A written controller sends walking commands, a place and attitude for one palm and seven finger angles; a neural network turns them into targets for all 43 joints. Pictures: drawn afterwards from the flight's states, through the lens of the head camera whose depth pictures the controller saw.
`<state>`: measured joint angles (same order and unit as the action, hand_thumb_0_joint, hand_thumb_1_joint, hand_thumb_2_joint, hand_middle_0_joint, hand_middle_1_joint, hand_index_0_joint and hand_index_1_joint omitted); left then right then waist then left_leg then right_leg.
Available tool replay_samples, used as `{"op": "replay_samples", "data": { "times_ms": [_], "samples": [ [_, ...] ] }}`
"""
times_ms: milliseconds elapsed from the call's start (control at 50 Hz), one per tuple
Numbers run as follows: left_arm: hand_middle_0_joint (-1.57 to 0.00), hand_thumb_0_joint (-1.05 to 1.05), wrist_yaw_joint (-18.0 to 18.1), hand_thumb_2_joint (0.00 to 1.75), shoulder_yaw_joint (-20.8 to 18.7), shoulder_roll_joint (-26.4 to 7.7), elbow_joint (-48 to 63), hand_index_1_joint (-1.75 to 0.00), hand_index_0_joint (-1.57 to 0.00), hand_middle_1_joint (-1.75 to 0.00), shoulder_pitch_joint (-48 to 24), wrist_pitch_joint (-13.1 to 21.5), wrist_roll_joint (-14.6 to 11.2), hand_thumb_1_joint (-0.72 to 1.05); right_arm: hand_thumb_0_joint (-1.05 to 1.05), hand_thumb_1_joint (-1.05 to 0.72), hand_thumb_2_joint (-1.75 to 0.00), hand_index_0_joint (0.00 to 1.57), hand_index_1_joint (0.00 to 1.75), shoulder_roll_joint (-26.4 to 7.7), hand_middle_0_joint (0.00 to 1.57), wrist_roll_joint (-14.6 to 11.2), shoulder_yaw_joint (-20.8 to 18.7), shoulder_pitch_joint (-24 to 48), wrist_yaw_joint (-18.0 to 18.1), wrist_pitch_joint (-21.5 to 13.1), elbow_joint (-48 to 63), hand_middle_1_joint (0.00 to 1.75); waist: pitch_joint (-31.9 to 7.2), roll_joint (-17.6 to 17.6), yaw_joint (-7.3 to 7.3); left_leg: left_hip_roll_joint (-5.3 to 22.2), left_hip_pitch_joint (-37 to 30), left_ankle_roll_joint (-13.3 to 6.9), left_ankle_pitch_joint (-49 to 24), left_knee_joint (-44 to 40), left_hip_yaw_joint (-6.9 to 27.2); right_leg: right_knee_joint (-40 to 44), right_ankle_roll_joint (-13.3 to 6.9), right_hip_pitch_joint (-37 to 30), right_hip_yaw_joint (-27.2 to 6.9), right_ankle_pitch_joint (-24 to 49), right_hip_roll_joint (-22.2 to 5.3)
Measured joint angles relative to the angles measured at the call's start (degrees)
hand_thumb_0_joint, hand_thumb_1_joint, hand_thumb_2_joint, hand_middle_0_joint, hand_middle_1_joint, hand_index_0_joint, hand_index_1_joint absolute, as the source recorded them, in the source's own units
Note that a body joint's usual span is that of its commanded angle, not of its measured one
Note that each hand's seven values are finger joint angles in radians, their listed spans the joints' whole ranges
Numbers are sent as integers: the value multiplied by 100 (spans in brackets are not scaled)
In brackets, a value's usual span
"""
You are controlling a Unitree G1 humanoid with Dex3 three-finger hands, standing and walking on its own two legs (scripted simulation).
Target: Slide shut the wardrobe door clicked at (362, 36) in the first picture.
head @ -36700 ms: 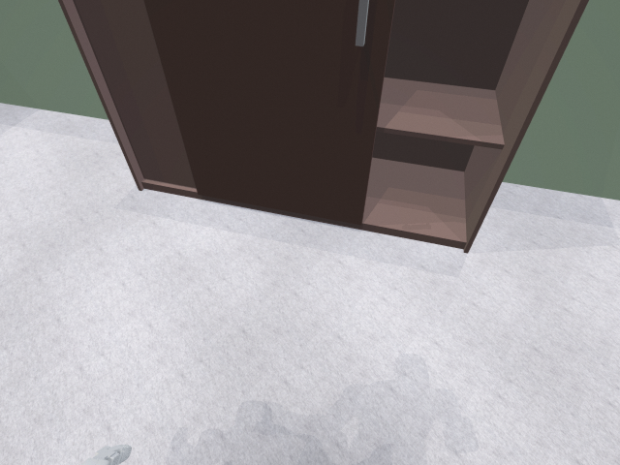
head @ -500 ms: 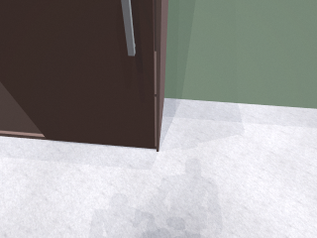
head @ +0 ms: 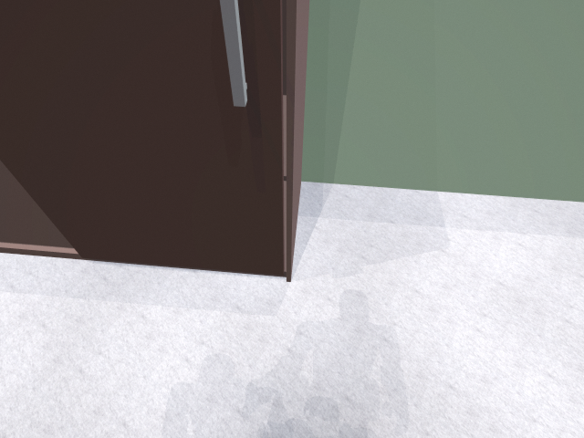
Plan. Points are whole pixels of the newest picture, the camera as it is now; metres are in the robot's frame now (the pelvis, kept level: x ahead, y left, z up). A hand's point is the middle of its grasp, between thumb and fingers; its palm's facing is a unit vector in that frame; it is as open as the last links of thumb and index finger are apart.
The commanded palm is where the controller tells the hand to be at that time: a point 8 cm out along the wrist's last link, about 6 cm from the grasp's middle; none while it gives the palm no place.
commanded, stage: look to check the result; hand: left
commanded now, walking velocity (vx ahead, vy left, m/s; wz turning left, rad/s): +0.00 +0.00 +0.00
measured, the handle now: (234, 21) +0.73 +0.15 +0.21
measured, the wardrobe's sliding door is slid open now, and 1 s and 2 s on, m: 0.01 0.01 0.01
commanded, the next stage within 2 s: stand and wait in 0.12 s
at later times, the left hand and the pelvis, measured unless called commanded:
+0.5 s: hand out of the picture +0.05 +0.21 -0.17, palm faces +0.02 -0.97 -0.25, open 7.4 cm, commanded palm none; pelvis +0.00 +0.00 +0.00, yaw +0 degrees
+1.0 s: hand out of the picture +0.07 +0.23 -0.16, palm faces +0.00 -0.96 -0.29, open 7.4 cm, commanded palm none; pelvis +0.00 +0.00 +0.00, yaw +1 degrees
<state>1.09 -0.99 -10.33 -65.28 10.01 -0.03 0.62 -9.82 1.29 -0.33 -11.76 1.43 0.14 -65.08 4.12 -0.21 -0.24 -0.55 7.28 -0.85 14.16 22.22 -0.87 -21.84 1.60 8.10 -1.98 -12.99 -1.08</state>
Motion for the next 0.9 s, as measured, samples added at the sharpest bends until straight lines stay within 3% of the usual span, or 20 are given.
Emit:
{"op": "replay_samples", "data": {
  "times_ms": [900],
  "samples": [
    [-20,0,-104,89,-52,-570,70,-30,-20,-30,-415,19,14,91,0,-91,-90,21,30,-621,20,-8,-36,506,-81,-24,54,30,48,23,0,-27,-148,5,-211,-317,60,310,3,-170,64,183,-33]
  ]
}}
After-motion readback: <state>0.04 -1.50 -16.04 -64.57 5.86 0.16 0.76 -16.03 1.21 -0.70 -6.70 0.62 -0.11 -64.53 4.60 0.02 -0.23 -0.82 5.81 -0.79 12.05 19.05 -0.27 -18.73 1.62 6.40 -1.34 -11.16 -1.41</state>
